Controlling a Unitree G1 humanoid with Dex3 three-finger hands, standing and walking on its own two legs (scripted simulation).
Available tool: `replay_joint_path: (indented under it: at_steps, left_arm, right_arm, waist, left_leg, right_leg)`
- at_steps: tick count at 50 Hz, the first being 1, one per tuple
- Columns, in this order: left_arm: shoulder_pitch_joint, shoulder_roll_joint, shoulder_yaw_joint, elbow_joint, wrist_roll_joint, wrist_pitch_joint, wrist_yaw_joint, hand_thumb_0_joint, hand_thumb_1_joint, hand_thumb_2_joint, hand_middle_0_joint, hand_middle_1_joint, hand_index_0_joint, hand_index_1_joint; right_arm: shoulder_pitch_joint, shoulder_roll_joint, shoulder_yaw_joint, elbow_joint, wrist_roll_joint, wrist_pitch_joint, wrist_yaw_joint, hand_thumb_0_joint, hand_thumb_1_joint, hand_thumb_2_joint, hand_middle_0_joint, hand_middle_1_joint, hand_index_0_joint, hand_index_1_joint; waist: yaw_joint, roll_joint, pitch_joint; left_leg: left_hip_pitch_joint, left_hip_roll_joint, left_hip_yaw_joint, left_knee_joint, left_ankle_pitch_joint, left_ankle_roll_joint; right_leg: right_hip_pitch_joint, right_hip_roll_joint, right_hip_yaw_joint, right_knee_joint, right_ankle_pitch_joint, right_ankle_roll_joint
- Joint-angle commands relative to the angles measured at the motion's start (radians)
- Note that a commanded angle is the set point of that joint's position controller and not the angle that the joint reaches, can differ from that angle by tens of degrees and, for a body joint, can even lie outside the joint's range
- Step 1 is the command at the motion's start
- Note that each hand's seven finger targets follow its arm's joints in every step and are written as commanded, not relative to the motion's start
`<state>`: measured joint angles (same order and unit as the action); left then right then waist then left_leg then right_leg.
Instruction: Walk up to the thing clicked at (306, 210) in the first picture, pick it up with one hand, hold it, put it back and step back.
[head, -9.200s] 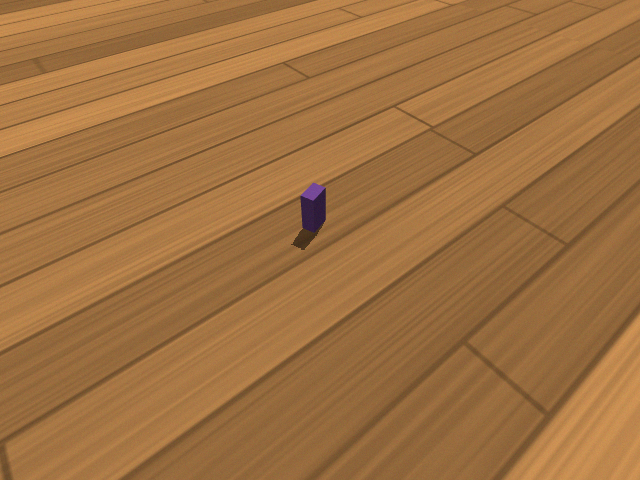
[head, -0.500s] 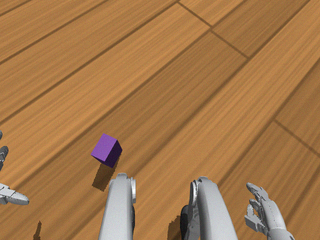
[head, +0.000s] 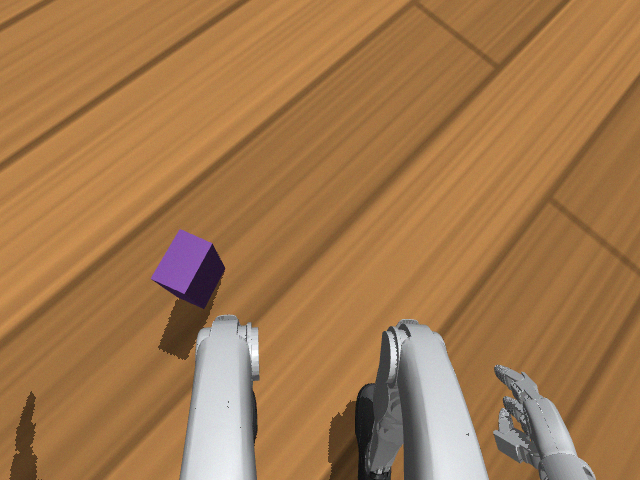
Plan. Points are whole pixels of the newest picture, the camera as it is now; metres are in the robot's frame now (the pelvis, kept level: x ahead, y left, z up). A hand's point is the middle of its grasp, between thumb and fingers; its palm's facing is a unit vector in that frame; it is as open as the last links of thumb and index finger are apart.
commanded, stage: go down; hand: left
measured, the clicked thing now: (193, 272) +0.42 +0.25 -0.37
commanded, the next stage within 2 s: approach in 1.10 s
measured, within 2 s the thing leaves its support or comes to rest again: neither
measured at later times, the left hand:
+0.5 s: hand out of the picture +0.33 +0.43 -0.05, palm faces +0.25 -0.96 -0.16, open 17.4 cm
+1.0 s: hand out of the picture +0.33 +0.43 -0.06, palm faces +0.26 -0.96 -0.14, open 17.6 cm
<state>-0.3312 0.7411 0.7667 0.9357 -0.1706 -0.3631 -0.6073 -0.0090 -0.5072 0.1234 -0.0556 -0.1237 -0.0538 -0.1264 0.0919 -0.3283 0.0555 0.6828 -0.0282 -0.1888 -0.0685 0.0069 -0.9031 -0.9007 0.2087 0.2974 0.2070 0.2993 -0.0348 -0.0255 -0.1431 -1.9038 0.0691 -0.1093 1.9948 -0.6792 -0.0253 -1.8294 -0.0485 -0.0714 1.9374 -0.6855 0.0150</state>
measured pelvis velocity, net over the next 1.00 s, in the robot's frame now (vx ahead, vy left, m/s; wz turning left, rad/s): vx -0.02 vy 0.00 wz -0.02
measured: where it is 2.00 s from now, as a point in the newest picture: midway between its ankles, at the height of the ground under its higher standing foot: (306, 458)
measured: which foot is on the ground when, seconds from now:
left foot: down 0.00-1.00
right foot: down 0.00-1.00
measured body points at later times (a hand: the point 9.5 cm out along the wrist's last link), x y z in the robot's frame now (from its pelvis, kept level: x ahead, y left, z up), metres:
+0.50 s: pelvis -0.01 +0.00 -0.04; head +0.19 +0.07 +0.35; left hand +0.31 +0.48 -0.04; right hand +0.17 -0.27 -0.15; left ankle +0.07 +0.13 -0.43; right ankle +0.08 -0.13 -0.43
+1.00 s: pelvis -0.02 +0.00 -0.07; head +0.19 +0.07 +0.33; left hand +0.31 +0.48 -0.05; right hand +0.16 -0.27 -0.17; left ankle +0.07 +0.13 -0.43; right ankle +0.08 -0.13 -0.43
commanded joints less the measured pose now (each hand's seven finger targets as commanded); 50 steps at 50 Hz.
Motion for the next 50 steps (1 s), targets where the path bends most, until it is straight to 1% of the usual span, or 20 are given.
replay_joint_path:
  at_steps: [1, 5, 7, 9, 11, 14, 17, 20, 21, 26, 28, 30, 32, 35, 39, 41, 45, 46, 48, 50]
  left_arm:
    - [-0.112, 0.41, 0.103, -0.164, -0.041, -0.056, -0.007, 0.0, -0.536, 0.109, -0.049, -0.102, -0.043, -0.107]
    - [-0.149, 0.42, 0.108, -0.137, -0.048, -0.054, -0.025, 0.0, -0.535, 0.112, -0.047, -0.098, -0.04, -0.104]
    - [-0.178, 0.447, 0.112, -0.138, -0.047, -0.056, -0.029, 0.0, -0.553, 0.111, -0.046, -0.097, -0.038, -0.105]
    - [-0.163, 0.453, 0.121, -0.124, -0.046, -0.053, -0.034, 0.0, -0.556, 0.108, -0.048, -0.093, -0.037, -0.103]
    - [-0.197, 0.476, 0.116, -0.131, -0.038, -0.05, -0.038, 0.0, -0.54, 0.11, -0.048, -0.098, -0.04, -0.105]
    - [-0.219, 0.475, 0.116, -0.133, -0.042, -0.05, -0.036, 0.0, -0.533, 0.117, -0.041, -0.093, -0.034, -0.1]
    - [-0.208, 0.497, 0.131, -0.143, -0.046, -0.049, -0.039, 0.0, -0.539, 0.107, -0.046, -0.093, -0.039, -0.1]
    - [-0.209, 0.489, 0.128, -0.14, -0.044, -0.046, -0.044, 0.0, -0.544, 0.129, -0.04, -0.105, -0.033, -0.113]
    - [-0.213, 0.48, 0.118, -0.133, -0.043, -0.044, -0.044, 0.0, -0.54, 0.123, -0.043, -0.1, -0.036, -0.108]
    - [-0.215, 0.512, 0.137, -0.139, -0.047, -0.043, -0.045, 0.0, -0.571, 0.111, -0.039, -0.084, -0.03, -0.094]
    - [-0.218, 0.493, 0.13, -0.119, -0.047, -0.04, -0.048, 0.0, -0.585, 0.107, -0.04, -0.083, -0.031, -0.093]
    - [-0.261, 0.523, 0.138, -0.157, -0.049, -0.047, -0.049, 0.0, -0.585, 0.115, -0.039, -0.087, -0.029, -0.099]
    - [-0.227, 0.511, 0.139, -0.117, -0.051, -0.045, -0.052, 0.0, -0.594, 0.106, -0.039, -0.082, -0.03, -0.093]
    - [-0.252, 0.522, 0.143, -0.127, -0.053, -0.049, -0.059, 0.0, -0.607, 0.108, -0.042, -0.084, -0.031, -0.096]
    - [-0.255, 0.528, 0.148, -0.096, -0.056, -0.05, -0.064, 0.0, -0.608, 0.108, -0.042, -0.084, -0.031, -0.097]
    - [-0.274, 0.552, 0.157, -0.105, -0.055, -0.056, -0.066, 0.0, -0.61, 0.112, -0.042, -0.087, -0.031, -0.099]
    - [-0.266, 0.551, 0.159, -0.09, -0.057, -0.056, -0.078, 0.0, -0.601, 0.112, -0.044, -0.085, -0.032, -0.099]
    - [-0.296, 0.558, 0.158, -0.109, -0.056, -0.06, -0.079, 0.0, -0.601, 0.109, -0.045, -0.088, -0.034, -0.101]
    - [-0.272, 0.573, 0.17, -0.089, -0.056, -0.059, -0.081, 0.0, -0.611, 0.109, -0.045, -0.092, -0.034, -0.104]
    - [-0.283, 0.562, 0.163, -0.081, -0.058, -0.059, -0.086, 0.0, -0.611, 0.108, -0.047, -0.088, -0.034, -0.102]
  right_arm:
    - [0.097, -0.224, -0.084, -0.066, -0.001, -0.029, -0.015, 0.0, -0.92, -0.907, 0.199, 0.3, 0.2, 0.3]
    - [0.096, -0.225, -0.076, -0.061, -0.006, -0.029, -0.015, 0.0, -0.921, -0.908, 0.199, 0.3, 0.2, 0.3]
    - [0.089, -0.22, -0.072, -0.064, -0.009, -0.028, -0.015, 0.0, -0.922, -0.908, 0.199, 0.3, 0.2, 0.3]
    - [0.099, -0.223, -0.068, -0.062, -0.013, -0.029, -0.014, 0.0, -0.927, -0.91, 0.199, 0.3, 0.2, 0.3]
    - [0.092, -0.224, -0.069, -0.066, -0.013, -0.027, -0.014, 0.0, -0.919, -0.907, 0.199, 0.3, 0.2, 0.3]
    - [0.086, -0.233, -0.072, -0.068, -0.012, -0.028, -0.012, 0.0, -0.913, -0.906, 0.199, 0.3, 0.2, 0.3]
    - [0.091, -0.235, -0.068, -0.069, -0.01, -0.028, -0.013, 0.0, -0.921, -0.907, 0.199, 0.3, 0.2, 0.3]
    - [0.095, -0.239, -0.064, -0.062, -0.009, -0.025, -0.014, 0.0, -0.922, -0.909, 0.199, 0.3, 0.2, 0.3]
    - [0.092, -0.236, -0.064, -0.063, -0.008, -0.024, -0.014, 0.0, -0.92, -0.908, 0.199, 0.3, 0.2, 0.3]
    - [0.094, -0.239, -0.06, -0.067, -0.008, -0.023, -0.009, 0.0, -0.924, -0.91, 0.199, 0.3, 0.2, 0.3]
    - [0.092, -0.238, -0.06, -0.065, -0.007, -0.021, -0.008, 0.0, -0.923, -0.909, 0.199, 0.3, 0.2, 0.3]
    - [0.1, -0.242, -0.06, -0.065, -0.008, -0.022, -0.006, 0.0, -0.922, -0.909, 0.199, 0.3, 0.2, 0.3]
    - [0.087, -0.244, -0.056, -0.068, -0.008, -0.024, -0.006, 0.0, -0.924, -0.91, 0.199, 0.3, 0.199, 0.3]
    - [0.098, -0.246, -0.057, -0.064, -0.011, -0.023, -0.005, 0.0, -0.924, -0.91, 0.199, 0.3, 0.199, 0.3]
    - [0.092, -0.248, -0.051, -0.063, -0.011, -0.024, -0.002, 0.0, -0.926, -0.91, 0.199, 0.3, 0.199, 0.3]
    - [0.093, -0.252, -0.052, -0.063, -0.01, -0.024, 0.0, 0.0, -0.923, -0.91, 0.199, 0.3, 0.199, 0.3]
    - [0.093, -0.259, -0.051, -0.059, -0.017, -0.024, 0.001, 0.0, -0.922, -0.91, 0.199, 0.3, 0.199, 0.3]
    - [0.092, -0.261, -0.052, -0.06, -0.017, -0.023, 0.001, 0.0, -0.925, -0.91, 0.199, 0.3, 0.199, 0.3]
    - [0.085, -0.262, -0.049, -0.061, -0.015, -0.022, 0.002, 0.0, -0.924, -0.91, 0.199, 0.3, 0.199, 0.3]
    - [0.088, -0.263, -0.051, -0.062, -0.017, -0.023, 0.004, 0.0, -0.923, -0.91, 0.199, 0.3, 0.199, 0.3]
  waist:
    - [0.052, 0.234, -0.573]
    - [0.042, 0.214, -0.565]
    - [0.043, 0.195, -0.56]
    - [0.05, 0.185, -0.585]
    - [0.044, 0.201, -0.559]
    - [0.045, 0.218, -0.543]
    - [0.051, 0.223, -0.582]
    - [0.048, 0.246, -0.573]
    - [0.042, 0.24, -0.559]
    - [0.053, 0.242, -0.561]
    - [0.048, 0.235, -0.538]
    - [0.041, 0.249, -0.551]
    - [0.046, 0.243, -0.532]
    - [0.041, 0.244, -0.547]
    - [0.038, 0.227, -0.522]
    - [0.038, 0.236, -0.532]
    - [0.037, 0.221, -0.551]
    - [0.033, 0.242, -0.545]
    - [0.049, 0.249, -0.537]
    - [0.037, 0.233, -0.529]
  left_leg:
    - [0.494, -0.023, 0.015, -0.265, 0.216, 0.033]
    - [0.439, -0.025, 0.025, -0.229, 0.198, 0.037]
    - [0.391, -0.027, 0.042, -0.205, 0.164, 0.044]
    - [0.387, -0.029, 0.052, -0.188, 0.202, 0.044]
    - [0.37, -0.026, 0.044, -0.196, 0.145, 0.043]
    - [0.353, -0.023, 0.036, -0.202, 0.079, 0.042]
    - [0.365, -0.027, 0.041, -0.183, 0.13, 0.041]
    - [0.401, -0.023, 0.019, -0.185, 0.173, 0.034]
    - [0.383, -0.022, 0.02, -0.183, 0.15, 0.035]
    - [0.354, -0.023, 0.023, -0.173, 0.13, 0.037]
    - [0.348, -0.022, 0.021, -0.171, 0.109, 0.038]
    - [0.336, -0.023, 0.022, -0.161, 0.096, 0.039]
    - [0.333, -0.022, 0.018, -0.16, 0.093, 0.039]
    - [0.329, -0.026, 0.03, -0.136, 0.124, 0.039]
    - [0.292, -0.026, 0.032, -0.126, 0.092, 0.043]
    - [0.291, -0.026, 0.03, -0.123, 0.081, 0.043]
    - [0.284, -0.029, 0.045, -0.09, 0.132, 0.043]
    - [0.29, -0.028, 0.039, -0.096, 0.119, 0.042]
    - [0.296, -0.025, 0.03, -0.102, 0.093, 0.041]
    - [0.267, -0.025, 0.033, -0.096, 0.067, 0.042]
  right_leg:
    - [0.192, 0.045, -0.004, -0.166, 0.184, -0.051]
    - [0.194, 0.046, -0.004, -0.148, 0.177, -0.049]
    - [0.202, 0.047, 0.003, -0.156, 0.151, -0.046]
    - [0.231, 0.048, 0.005, -0.15, 0.176, -0.046]
    - [0.196, 0.049, 0.0, -0.141, 0.133, -0.046]
    - [0.165, 0.051, -0.007, -0.126, 0.093, -0.046]
    - [0.172, 0.051, -0.009, -0.112, 0.127, -0.048]
    - [0.125, 0.048, -0.023, -0.078, 0.159, -0.052]
    - [0.117, 0.048, -0.022, -0.081, 0.143, -0.05]
    - [0.116, 0.05, -0.023, -0.067, 0.131, -0.05]
    - [0.091, 0.051, -0.025, -0.066, 0.117, -0.049]
    - [0.091, 0.049, -0.025, -0.058, 0.106, -0.049]
    - [0.079, 0.051, -0.029, -0.048, 0.106, -0.049]
    - [0.082, 0.049, -0.024, -0.046, 0.124, -0.048]
    - [0.074, 0.052, -0.028, -0.037, 0.1, -0.047]
    - [0.064, 0.052, -0.029, -0.029, 0.092, -0.048]
    - [0.087, 0.053, -0.024, -0.022, 0.124, -0.047]
    - [0.065, 0.051, -0.027, -0.013, 0.117, -0.049]
    - [0.045, 0.053, -0.031, -0.002, 0.099, -0.049]
    - [0.047, 0.054, -0.032, -0.006, 0.079, -0.048]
